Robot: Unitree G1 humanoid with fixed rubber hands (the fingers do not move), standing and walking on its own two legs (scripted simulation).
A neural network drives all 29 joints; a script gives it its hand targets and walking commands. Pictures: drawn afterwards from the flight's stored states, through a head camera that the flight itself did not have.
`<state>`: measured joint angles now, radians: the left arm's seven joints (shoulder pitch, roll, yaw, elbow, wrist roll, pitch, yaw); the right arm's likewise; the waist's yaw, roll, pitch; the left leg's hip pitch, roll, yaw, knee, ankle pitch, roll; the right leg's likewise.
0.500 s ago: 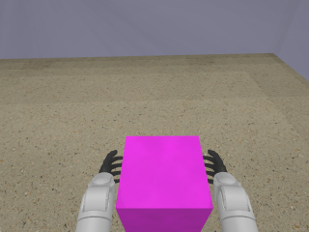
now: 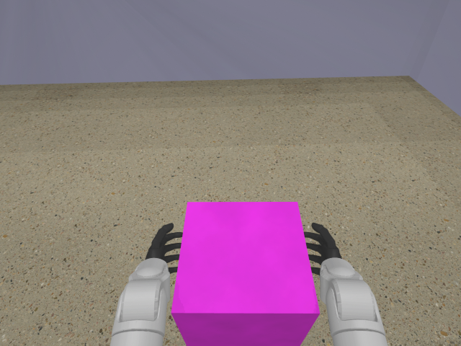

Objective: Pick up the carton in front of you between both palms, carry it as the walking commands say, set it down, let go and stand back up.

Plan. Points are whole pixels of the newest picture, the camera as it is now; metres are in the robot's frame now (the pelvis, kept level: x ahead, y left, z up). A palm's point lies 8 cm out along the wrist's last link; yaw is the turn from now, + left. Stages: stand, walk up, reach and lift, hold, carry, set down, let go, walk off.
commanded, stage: carry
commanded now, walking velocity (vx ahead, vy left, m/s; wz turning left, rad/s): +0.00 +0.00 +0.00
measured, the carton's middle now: (242, 281) +0.30 +0.00 -0.05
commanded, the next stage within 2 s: none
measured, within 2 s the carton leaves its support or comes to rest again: neither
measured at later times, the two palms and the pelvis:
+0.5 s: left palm (185, 221) +0.37 +0.11 +0.04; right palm (338, 225) +0.36 -0.19 +0.04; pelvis +0.08 -0.03 +0.01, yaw +0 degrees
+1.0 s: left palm (181, 158) +0.60 +0.15 +0.02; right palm (296, 163) +0.58 -0.14 +0.02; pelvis +0.31 +0.02 +0.01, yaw -4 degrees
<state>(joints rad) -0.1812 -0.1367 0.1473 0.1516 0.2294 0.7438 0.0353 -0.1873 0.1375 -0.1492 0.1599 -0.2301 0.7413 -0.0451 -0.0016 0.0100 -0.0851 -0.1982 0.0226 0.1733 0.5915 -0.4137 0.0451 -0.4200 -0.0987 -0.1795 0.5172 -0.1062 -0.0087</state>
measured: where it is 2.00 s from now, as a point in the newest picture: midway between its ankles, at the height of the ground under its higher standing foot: outside the picture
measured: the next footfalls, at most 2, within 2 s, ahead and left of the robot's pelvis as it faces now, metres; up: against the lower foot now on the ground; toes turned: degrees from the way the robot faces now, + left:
left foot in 0.86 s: +0.41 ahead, +0.10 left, +0.00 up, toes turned -4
right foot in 1.16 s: +0.44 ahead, -0.12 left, +0.00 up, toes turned +8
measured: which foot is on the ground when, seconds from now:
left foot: down 0.00-0.44, up 0.46-0.84, down 0.86-1.00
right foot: down 0.00-0.88, up 0.90-1.00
